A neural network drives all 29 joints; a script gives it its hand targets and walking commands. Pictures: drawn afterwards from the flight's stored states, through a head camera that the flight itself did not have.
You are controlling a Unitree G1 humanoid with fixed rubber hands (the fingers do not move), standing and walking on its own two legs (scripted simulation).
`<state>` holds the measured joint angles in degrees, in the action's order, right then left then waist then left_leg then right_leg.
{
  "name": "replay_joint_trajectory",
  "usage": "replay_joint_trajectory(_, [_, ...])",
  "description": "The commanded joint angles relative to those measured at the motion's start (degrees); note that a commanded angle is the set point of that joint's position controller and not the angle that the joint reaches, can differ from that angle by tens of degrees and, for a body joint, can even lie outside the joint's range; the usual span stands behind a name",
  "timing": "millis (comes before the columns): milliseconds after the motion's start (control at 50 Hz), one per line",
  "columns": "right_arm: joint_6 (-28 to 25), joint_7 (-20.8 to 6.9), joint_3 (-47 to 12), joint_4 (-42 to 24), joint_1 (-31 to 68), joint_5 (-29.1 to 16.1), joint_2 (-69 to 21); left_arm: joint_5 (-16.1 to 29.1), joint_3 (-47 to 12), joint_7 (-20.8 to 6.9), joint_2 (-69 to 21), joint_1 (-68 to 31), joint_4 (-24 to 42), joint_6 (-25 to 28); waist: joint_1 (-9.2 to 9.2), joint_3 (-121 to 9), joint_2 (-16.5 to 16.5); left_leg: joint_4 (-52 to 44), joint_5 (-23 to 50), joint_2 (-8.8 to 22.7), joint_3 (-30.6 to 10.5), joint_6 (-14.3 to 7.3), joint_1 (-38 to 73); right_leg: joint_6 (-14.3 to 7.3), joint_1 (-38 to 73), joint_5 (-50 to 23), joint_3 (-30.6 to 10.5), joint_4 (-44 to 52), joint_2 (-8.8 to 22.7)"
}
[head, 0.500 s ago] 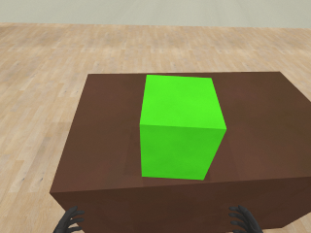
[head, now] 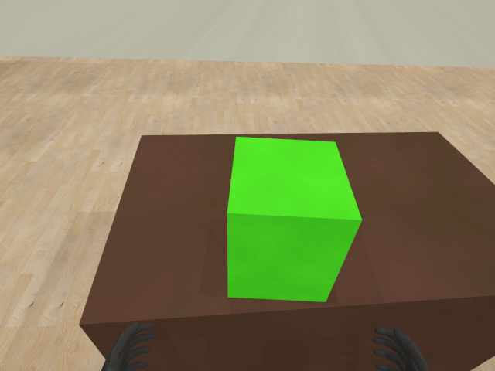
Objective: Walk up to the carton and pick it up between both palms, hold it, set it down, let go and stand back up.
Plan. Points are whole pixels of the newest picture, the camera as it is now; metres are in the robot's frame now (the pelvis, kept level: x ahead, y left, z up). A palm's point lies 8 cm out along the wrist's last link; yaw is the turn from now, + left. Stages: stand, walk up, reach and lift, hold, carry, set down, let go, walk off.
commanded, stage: reach and lift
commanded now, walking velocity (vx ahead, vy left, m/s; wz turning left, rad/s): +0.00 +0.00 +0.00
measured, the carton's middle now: (281, 220) +0.43 -0.02 +0.03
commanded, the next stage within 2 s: none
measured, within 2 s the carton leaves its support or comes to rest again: neither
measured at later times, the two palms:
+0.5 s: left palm (128, 351) +0.17 +0.20 +0.00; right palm (420, 368) +0.18 -0.22 +0.01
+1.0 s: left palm (134, 280) +0.24 +0.20 +0.07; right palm (421, 301) +0.25 -0.22 +0.07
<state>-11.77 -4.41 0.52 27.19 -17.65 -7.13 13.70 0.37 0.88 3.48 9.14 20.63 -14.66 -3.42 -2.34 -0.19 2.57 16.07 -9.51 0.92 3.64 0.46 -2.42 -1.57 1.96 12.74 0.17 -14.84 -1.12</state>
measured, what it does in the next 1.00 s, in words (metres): stands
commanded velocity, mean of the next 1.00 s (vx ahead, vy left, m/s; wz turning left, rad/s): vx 0.00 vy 0.00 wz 0.00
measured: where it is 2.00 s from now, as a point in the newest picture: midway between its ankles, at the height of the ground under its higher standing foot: outside the picture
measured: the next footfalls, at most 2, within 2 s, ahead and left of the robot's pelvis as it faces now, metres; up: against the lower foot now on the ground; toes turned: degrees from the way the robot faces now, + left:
none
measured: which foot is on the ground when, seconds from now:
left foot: down 0.00-1.00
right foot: down 0.00-1.00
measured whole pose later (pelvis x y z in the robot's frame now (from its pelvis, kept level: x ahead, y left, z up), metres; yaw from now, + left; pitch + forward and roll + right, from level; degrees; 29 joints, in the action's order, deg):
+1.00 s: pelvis +0.00 +0.00 +0.00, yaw -2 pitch -2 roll +1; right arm 4.2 2.4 -0.4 3.1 -5.6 -17.0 16.8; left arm 5.6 4.9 3.0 7.5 6.7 7.7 -18.3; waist -1.7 0.6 1.6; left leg 14.3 -8.2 1.5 5.2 0.7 -3.7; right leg -1.6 -0.9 11.8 -1.4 -15.0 -1.7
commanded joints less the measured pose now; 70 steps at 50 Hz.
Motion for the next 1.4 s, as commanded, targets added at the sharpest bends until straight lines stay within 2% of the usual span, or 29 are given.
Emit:
replay_joint_trajectory(0, [-1.03,0.68,2.99,-10.85,1.49,0.24,5.25,1.70,-0.06,0.47,3.64,-2.66,7.94,3.66,0.00,2.13,-0.11,0.57,14.82,-1.25,-1.40,1.48,9.65,-0.29,-16.18,-7.90,-0.72,5.03,0.26])
replay_joint_trajectory(280, [0.95,3.26,2.63,-21.02,0.64,-0.71,1.00,4.77,-1.21,1.84,4.82,-5.37,13.85,6.82,-0.60,1.79,-1.21,-0.61,7.61,-1.08,-0.80,0.36,7.29,0.18,-17.24,-2.64,-2.95,4.74,1.65])
replay_joint_trajectory(400, [0.90,3.73,2.75,-23.07,3.15,-1.15,0.22,6.14,-2.11,2.38,4.48,-7.82,14.68,8.36,-0.60,0.85,-1.38,-0.38,5.88,-0.69,-1.10,0.12,6.75,0.06,-18.57,-0.66,-3.26,4.30,1.89])
replay_joint_trajectory(540, [1.63,4.17,2.75,-22.47,6.79,-2.35,1.14,6.65,-2.22,2.56,3.85,-10.58,14.67,8.61,-0.30,-0.91,-1.08,0.27,8.32,-0.33,-1.73,0.15,7.77,0.23,-17.87,-3.87,-3.14,3.44,1.39])
replay_joint_trajectory(620, [3.79,4.65,2.67,-24.29,9.42,-4.03,3.32,6.57,-1.37,2.59,3.56,-12.61,18.21,4.93,-0.23,-3.05,-1.06,0.88,13.01,-0.35,-2.02,0.53,9.63,0.56,-16.40,-9.12,-2.94,2.79,0.65])
replay_joint_trajectory(720, [7.33,5.59,2.44,-27.76,11.65,-6.79,6.08,5.85,0.78,2.17,2.70,-14.40,25.46,-2.43,-0.01,-5.16,-1.80,1.81,20.74,-0.62,-2.44,1.33,12.76,1.02,-15.09,-17.63,-2.57,2.12,-0.28])
replay_joint_trajectory(820, [11.58,6.45,1.81,-29.89,14.42,-9.14,7.93,5.15,3.38,0.61,1.45,-16.77,29.48,-9.86,0.34,-4.84,-2.15,1.79,23.49,-0.87,-2.85,1.61,14.71,1.25,-15.89,-20.62,-2.36,2.60,-0.76])
replay_joint_trajectory(940, [15.60,7.09,1.87,-31.97,20.48,-10.15,9.34,5.16,5.83,-0.98,1.46,-22.20,30.37,-15.01,0.62,-5.58,-1.44,1.00,20.88,-0.93,-2.68,1.25,14.37,1.74,-16.68,-19.43,-2.08,3.07,-0.93])
replay_joint_trajectory(1080, [19.40,7.70,2.46,-31.53,30.15,-10.14,9.90,6.25,7.30,-1.10,3.31,-31.98,28.76,-17.96,1.01,-8.04,-0.68,-0.20,14.01,-0.59,-2.02,0.24,12.37,2.50,-16.99,-15.33,-2.13,2.86,-0.67])
replay_joint_trajectory(1240, [23.93,8.81,1.60,-26.01,42.51,-11.77,10.86,6.84,9.20,-0.94,5.20,-43.13,24.93,-23.15,1.59,-11.78,-0.09,-0.47,9.98,-0.49,-1.56,-0.92,9.86,3.56,-15.30,-16.01,-2.66,1.58,-0.20])
replay_joint_trajectory(1260, [24.35,8.85,0.74,-25.94,46.85,-13.39,10.63,6.51,10.47,-0.31,5.85,-47.06,28.86,-23.49,-0.01,-13.77,-2.67,-0.20,9.86,-0.21,-1.17,-0.82,8.80,2.45,-15.48,-15.28,-3.19,0.77,-0.15])
replay_joint_trajectory(1280, [25.24,8.84,0.63,-24.05,47.84,-13.85,10.95,6.64,9.84,0.06,5.69,-46.96,26.56,-24.74,0.74,-13.57,-1.93,-0.03,9.67,-0.10,-1.09,-0.94,8.21,2.44,-15.50,-15.46,-3.25,0.51,-0.23])
replay_joint_trajectory(1380, [27.94,10.11,-0.28,-19.45,55.10,-14.75,12.56,6.16,12.08,-0.46,6.28,-52.55,21.45,-29.04,1.09,-15.17,0.35,0.16,10.27,-0.34,-0.88,-1.63,6.93,3.67,-13.06,-20.34,-3.61,-0.72,-0.30])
